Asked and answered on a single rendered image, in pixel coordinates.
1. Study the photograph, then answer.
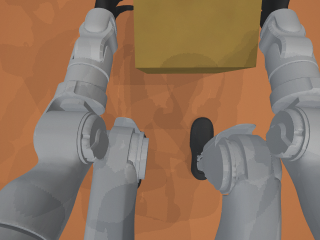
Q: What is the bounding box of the carton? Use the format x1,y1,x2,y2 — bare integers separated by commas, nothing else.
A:
133,0,262,74

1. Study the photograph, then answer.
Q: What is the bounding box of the right robot upper arm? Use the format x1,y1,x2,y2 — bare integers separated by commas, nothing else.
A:
266,106,320,240

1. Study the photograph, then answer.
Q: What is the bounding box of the left robot hand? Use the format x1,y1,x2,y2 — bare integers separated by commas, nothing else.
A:
94,0,134,20

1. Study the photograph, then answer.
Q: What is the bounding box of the robot right forearm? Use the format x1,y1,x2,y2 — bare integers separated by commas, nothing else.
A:
258,8,320,115

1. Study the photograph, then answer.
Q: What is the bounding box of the robot left thigh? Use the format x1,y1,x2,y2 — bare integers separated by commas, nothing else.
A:
83,125,149,240

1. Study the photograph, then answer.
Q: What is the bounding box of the right robot hand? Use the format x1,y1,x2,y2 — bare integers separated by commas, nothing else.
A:
260,0,290,28

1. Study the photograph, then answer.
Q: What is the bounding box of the left robot upper arm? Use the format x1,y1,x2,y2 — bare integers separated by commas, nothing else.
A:
0,110,109,240

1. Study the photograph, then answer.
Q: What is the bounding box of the right robot foot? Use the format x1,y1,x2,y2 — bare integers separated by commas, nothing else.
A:
189,117,214,180

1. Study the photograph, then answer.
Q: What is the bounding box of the robot left forearm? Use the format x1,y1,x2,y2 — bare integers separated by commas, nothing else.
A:
33,8,118,149

